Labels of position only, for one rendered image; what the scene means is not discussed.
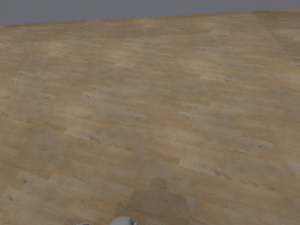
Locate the left robot thigh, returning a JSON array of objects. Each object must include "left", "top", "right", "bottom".
[{"left": 110, "top": 216, "right": 138, "bottom": 225}]

